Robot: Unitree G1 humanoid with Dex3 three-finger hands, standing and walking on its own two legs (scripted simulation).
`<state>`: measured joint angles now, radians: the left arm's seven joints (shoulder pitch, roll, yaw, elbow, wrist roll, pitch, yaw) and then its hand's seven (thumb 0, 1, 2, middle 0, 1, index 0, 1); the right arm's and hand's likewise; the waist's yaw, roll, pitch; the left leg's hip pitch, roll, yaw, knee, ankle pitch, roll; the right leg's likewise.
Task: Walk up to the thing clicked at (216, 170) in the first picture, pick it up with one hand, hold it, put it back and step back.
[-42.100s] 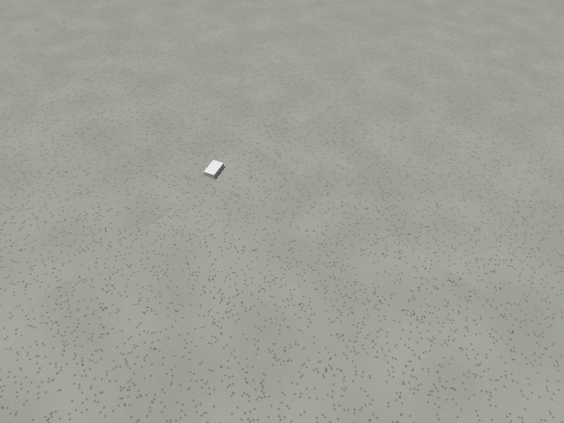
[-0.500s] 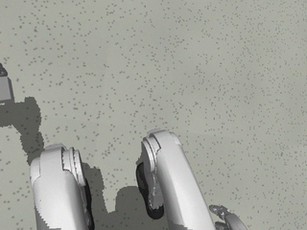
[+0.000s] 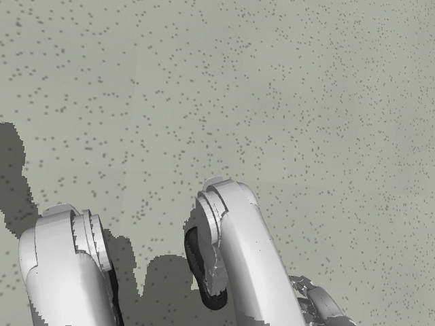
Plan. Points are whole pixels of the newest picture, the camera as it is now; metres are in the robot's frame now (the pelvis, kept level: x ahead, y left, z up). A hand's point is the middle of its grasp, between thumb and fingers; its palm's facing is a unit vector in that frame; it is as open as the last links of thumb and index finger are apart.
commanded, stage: lower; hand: left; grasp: from above
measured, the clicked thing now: out of the picture +0.45 +0.36 -0.24
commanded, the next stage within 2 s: rest in 0.06 s
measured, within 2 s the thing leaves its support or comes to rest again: rests again in 0.80 s
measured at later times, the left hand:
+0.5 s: hand out of the picture +0.45 +0.33 -0.24, palm faces -0.45 -0.14 -0.88, open 8.7 cm
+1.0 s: hand out of the picture +0.45 +0.34 -0.27, palm faces -0.46 -0.13 -0.88, open 8.7 cm
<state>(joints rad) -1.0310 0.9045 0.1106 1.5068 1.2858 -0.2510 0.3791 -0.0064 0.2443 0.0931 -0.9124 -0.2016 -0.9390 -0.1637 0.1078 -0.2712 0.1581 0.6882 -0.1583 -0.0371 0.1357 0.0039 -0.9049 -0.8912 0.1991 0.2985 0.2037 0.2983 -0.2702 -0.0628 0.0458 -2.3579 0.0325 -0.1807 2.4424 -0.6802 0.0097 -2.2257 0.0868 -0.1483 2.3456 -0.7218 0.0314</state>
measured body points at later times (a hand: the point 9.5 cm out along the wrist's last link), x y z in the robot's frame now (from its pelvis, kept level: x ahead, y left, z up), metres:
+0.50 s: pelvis +0.00 +0.00 -0.01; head +0.28 +0.11 +0.32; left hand +0.47 +0.34 -0.19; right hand +0.06 -0.26 -0.09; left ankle +0.07 +0.13 -0.29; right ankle +0.09 -0.11 -0.29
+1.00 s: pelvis +0.00 +0.00 -0.02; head +0.28 +0.13 +0.31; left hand +0.47 +0.34 -0.22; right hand +0.07 -0.25 -0.08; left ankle +0.07 +0.13 -0.29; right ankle +0.09 -0.11 -0.29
